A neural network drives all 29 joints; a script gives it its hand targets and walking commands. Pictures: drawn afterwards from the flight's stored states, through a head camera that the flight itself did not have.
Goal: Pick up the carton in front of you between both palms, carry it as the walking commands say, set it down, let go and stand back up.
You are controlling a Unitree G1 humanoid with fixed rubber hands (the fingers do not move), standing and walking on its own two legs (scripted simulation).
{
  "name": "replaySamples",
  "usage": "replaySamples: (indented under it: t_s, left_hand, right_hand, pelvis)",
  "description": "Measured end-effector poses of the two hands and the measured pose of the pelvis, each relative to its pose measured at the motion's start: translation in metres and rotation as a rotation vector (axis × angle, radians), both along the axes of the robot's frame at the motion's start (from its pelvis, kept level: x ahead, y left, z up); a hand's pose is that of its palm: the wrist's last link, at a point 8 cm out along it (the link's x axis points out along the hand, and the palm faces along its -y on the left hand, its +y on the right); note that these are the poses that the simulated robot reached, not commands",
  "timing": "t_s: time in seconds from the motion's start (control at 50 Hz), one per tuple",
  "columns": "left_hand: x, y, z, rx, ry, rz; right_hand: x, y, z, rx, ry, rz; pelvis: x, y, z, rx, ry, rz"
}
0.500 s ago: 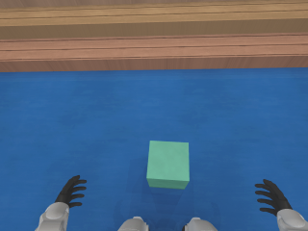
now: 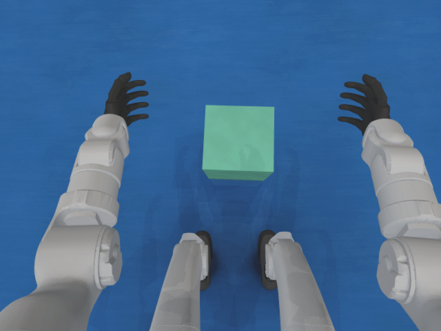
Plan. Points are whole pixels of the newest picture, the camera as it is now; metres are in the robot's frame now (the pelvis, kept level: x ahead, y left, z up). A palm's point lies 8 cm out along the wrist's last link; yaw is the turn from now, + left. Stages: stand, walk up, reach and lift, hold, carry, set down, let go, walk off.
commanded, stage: reach and lift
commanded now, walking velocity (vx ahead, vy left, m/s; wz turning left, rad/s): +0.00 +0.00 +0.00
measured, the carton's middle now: (237, 147) +0.52 -0.02 -0.54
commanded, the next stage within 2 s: none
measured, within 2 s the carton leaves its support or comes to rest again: leaves its support in 2.00 s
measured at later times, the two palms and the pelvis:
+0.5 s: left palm (157, 107) +0.54 +0.18 -0.21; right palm (326, 112) +0.51 -0.21 -0.21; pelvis +0.02 +0.00 -0.07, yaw +0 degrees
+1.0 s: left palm (178, 137) +0.53 +0.17 -0.43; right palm (300, 141) +0.51 -0.20 -0.43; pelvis -0.03 +0.00 -0.27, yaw -1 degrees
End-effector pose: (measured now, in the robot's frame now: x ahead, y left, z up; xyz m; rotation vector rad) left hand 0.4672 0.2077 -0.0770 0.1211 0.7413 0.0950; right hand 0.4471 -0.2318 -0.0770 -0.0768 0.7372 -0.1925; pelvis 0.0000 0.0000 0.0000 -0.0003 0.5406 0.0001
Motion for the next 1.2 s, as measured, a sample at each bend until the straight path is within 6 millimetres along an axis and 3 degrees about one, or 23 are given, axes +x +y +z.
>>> replaySamples:
  t_s: [0.18,0.3,0.38,0.46,0.58,0.72,0.9,1.1,1.2]
  left_hand:
    - [0.063,-0.027,-0.02,-0.048,-0.07,-0.006]
    - [0.08,-0.032,-0.047,-0.053,-0.087,-0.009]
    - [0.08,-0.032,-0.074,-0.053,-0.079,-0.002]
    - [0.075,-0.032,-0.112,-0.052,-0.063,0.009]
    - [0.063,-0.031,-0.186,-0.043,-0.045,0.017]
    - [0.057,-0.028,-0.263,-0.032,-0.064,0.018]
    - [0.06,-0.033,-0.319,-0.043,-0.052,0.028]
    - [0.058,-0.038,-0.385,-0.047,0.0,0.023]
    - [0.061,-0.037,-0.405,-0.049,-0.016,0.024]
  right_hand:
    - [0.061,0.021,-0.022,0.038,-0.077,-0.008]
    - [0.076,0.026,-0.047,0.038,-0.095,-0.009]
    - [0.076,0.026,-0.074,0.041,-0.085,-0.015]
    - [0.071,0.027,-0.111,0.041,-0.066,-0.02]
    - [0.061,0.024,-0.183,0.031,-0.046,-0.03]
    - [0.055,0.02,-0.259,0.025,-0.058,-0.027]
    - [0.058,0.027,-0.318,0.041,-0.044,-0.03]
    - [0.058,0.033,-0.384,0.044,0.01,-0.017]
    - [0.062,0.034,-0.404,0.038,-0.002,-0.012]
  pelvis:
    - [-0.011,0.002,-0.021,-0.001,0.134,0.001]
    - [0.003,0.002,-0.024,-0.002,0.23,0.002]
    - [0.015,0.002,-0.033,-0.004,0.297,0.001]
    - [0.022,0.002,-0.056,-0.004,0.359,0.001]
    - [0.019,0.003,-0.11,-0.005,0.403,0.0]
    - [-0.001,0.003,-0.181,-0.005,0.353,-0.002]
    - [-0.027,0.002,-0.246,-0.005,0.221,-0.003]
    - [-0.035,0.002,-0.285,-0.006,0.141,-0.006]
    - [-0.032,0.001,-0.297,-0.005,0.096,-0.003]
